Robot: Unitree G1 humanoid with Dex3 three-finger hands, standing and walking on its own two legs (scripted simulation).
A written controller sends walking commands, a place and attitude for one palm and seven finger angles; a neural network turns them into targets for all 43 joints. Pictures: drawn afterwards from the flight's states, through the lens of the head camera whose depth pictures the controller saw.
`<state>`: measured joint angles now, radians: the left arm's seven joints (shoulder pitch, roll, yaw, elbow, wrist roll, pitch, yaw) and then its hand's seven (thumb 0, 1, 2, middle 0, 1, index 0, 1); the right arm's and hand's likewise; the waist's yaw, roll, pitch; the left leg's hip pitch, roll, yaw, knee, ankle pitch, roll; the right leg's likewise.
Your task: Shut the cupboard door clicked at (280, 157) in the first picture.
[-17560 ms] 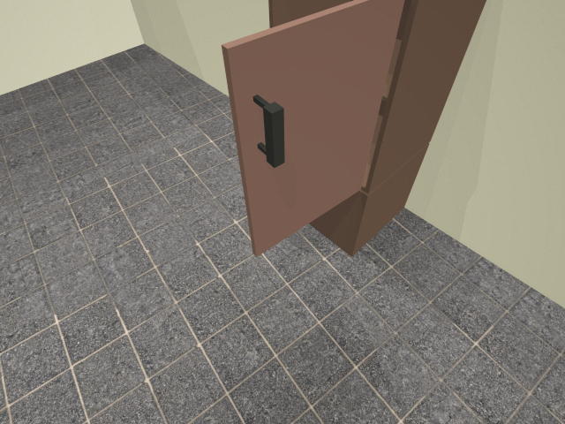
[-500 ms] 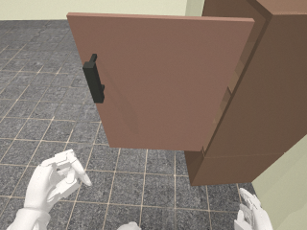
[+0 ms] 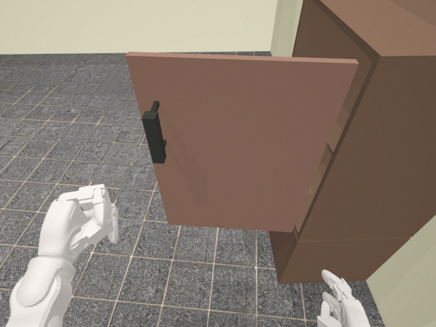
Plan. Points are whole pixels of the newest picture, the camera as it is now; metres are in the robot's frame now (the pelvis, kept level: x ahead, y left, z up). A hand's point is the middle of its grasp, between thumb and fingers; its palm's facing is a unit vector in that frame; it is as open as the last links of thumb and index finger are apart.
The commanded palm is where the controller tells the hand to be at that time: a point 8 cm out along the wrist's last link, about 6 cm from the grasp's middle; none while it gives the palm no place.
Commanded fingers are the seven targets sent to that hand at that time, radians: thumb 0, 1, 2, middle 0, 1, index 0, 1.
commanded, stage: raise the hand and make a fist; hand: left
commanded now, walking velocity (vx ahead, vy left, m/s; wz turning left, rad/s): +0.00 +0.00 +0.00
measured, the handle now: (157, 132) +0.48 +0.18 +0.11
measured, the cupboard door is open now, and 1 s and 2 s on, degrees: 84 84 82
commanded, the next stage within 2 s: bring the fist close to the handle in 0.30 s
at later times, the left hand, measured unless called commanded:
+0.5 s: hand (126, 235) +0.23 +0.17 +0.10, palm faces +0.02 -1.00 -0.03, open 3.1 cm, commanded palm +0.22 +0.22 +0.11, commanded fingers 0.00 0.90 0.90 -1.30 -1.50 -1.30 -1.50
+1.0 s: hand (147, 182) +0.34 +0.17 +0.11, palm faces +0.05 -1.00 -0.02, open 3.1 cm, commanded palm +0.31 +0.21 +0.11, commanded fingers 0.00 0.90 0.90 -1.30 -1.50 -1.30 -1.50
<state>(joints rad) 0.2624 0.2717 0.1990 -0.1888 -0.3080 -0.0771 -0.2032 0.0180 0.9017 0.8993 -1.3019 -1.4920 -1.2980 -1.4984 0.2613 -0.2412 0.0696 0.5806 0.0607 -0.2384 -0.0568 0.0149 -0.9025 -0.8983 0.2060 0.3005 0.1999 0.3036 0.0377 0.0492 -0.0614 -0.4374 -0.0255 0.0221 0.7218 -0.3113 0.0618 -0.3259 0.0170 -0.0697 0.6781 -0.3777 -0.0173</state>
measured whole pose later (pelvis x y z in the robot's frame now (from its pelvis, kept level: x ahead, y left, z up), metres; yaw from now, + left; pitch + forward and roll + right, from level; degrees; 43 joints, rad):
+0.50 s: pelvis +0.00 -0.01 +0.00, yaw +0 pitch +1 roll -1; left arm 0.27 0.26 0.16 -0.12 -0.29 -0.04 -0.21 0.02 0.90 0.90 -1.31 -1.50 -1.30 -1.50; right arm 0.25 -0.25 0.06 0.59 0.05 -0.24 -0.07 0.01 -0.90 -0.90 0.20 0.30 0.20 0.30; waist 0.03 0.06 -0.03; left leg -0.41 -0.02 0.02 0.69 -0.29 0.05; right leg -0.30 0.02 -0.08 0.66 -0.37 -0.03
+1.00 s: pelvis +0.01 -0.02 +0.00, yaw -1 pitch +3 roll +0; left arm -0.12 0.27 0.22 0.23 -0.25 -0.07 -0.17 0.02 0.90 0.90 -1.30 -1.50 -1.30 -1.50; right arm 0.26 -0.27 0.04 0.62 0.06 -0.18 -0.06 0.01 -0.90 -0.90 0.20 0.30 0.20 0.30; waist 0.01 0.03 -0.03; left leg -0.42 -0.01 0.04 0.67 -0.30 0.03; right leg -0.34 0.03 -0.05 0.67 -0.38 -0.04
